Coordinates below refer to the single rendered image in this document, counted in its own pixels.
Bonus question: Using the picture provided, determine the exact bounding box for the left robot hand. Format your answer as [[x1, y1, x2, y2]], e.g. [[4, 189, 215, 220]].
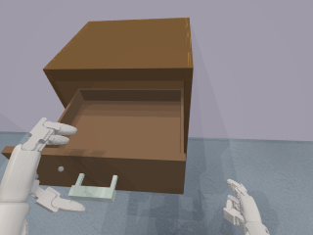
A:
[[0, 117, 86, 213]]

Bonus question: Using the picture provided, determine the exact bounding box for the right robot forearm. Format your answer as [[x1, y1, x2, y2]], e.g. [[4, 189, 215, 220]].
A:
[[244, 221, 270, 235]]

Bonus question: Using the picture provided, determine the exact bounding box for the left robot forearm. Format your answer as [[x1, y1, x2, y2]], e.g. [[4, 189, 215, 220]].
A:
[[0, 202, 31, 235]]

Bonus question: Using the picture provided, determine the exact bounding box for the handle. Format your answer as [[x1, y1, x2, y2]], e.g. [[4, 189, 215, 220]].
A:
[[68, 173, 118, 203]]

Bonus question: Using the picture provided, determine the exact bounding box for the drawer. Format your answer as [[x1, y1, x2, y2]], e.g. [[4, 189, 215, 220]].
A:
[[1, 88, 186, 195]]

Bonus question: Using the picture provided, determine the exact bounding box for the cabinet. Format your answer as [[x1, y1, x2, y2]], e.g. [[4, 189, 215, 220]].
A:
[[43, 18, 194, 192]]

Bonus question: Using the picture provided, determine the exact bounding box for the right robot hand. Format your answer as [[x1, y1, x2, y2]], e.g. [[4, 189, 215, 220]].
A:
[[223, 179, 262, 229]]

